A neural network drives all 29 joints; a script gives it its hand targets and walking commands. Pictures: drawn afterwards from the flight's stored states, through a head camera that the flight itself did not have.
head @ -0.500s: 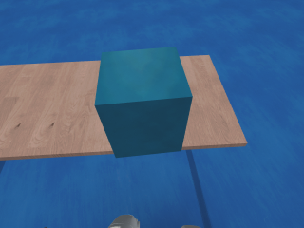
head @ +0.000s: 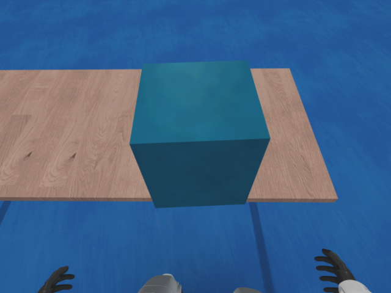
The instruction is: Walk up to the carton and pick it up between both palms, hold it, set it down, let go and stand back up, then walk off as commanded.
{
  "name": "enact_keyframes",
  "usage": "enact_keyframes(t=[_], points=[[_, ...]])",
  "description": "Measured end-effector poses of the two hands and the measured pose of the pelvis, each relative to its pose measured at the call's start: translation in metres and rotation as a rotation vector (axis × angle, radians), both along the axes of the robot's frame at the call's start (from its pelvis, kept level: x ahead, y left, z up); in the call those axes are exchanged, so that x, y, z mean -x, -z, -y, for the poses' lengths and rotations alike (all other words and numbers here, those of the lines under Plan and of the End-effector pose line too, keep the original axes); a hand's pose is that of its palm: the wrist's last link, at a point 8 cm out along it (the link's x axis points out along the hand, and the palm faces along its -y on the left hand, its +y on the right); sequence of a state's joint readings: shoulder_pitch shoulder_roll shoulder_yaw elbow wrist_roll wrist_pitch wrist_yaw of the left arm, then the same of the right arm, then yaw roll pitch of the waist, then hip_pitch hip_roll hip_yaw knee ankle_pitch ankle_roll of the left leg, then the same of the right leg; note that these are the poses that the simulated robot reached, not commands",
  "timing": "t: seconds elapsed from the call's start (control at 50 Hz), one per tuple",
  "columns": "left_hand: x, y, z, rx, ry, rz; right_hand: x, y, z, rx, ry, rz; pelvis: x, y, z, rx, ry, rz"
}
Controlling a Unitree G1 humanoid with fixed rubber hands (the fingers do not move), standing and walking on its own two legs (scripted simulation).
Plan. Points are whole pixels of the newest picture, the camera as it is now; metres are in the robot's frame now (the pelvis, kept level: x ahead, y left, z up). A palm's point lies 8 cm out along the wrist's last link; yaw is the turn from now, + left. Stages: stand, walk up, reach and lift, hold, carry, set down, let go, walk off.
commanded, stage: walk up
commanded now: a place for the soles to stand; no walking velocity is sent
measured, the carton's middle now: (198, 139) +0.40 +0.01 +0.07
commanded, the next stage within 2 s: stand in 1.30 s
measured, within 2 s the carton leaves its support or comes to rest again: neither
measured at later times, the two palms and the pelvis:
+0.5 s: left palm out of the picture +0.05 +0.32 -0.10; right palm out of the picture +0.09 -0.28 -0.11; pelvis -0.01 +0.01 +0.01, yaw +0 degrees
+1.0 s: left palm out of the picture +0.09 +0.34 -0.10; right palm out of the picture +0.09 -0.29 -0.11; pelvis -0.01 +0.02 +0.00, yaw +1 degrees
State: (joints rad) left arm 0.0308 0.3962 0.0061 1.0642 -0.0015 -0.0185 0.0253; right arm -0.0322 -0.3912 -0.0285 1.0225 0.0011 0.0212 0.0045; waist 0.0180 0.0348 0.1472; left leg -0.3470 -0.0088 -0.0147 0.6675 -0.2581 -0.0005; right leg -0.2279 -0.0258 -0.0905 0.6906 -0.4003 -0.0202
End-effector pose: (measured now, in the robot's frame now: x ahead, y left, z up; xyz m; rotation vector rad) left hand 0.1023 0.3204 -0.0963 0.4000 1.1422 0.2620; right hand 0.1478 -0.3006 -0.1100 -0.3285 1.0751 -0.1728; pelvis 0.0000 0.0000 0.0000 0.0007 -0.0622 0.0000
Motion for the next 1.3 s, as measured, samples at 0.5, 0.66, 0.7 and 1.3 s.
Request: enact_keyframes(t=[0.5, 0.66, 0.7, 1.3], points=[[0.052, 0.006, 0.001, 0.077, -0.031, -0.097, 0.060, -0.005, -0.023, -0.028, 0.019, -0.118, 0.013, -0.015, -0.013, 0.014, 0.000, -0.005], [0.051, 0.004, 0.003, 0.073, -0.035, -0.090, 0.053, -0.007, -0.019, -0.026, 0.020, -0.096, 0.013, -0.015, -0.011, 0.016, -0.003, -0.007], [0.049, 0.003, 0.002, 0.070, -0.035, -0.085, 0.051, -0.008, -0.017, -0.024, 0.021, -0.093, 0.012, -0.015, -0.010, 0.015, -0.004, -0.009], [0.060, 0.007, -0.013, 0.000, 0.019, -0.058, 0.074, 0.016, -0.017, -0.017, 0.055, -0.062, 0.027, 0.006, -0.020, 0.003, 0.020, -0.008]])
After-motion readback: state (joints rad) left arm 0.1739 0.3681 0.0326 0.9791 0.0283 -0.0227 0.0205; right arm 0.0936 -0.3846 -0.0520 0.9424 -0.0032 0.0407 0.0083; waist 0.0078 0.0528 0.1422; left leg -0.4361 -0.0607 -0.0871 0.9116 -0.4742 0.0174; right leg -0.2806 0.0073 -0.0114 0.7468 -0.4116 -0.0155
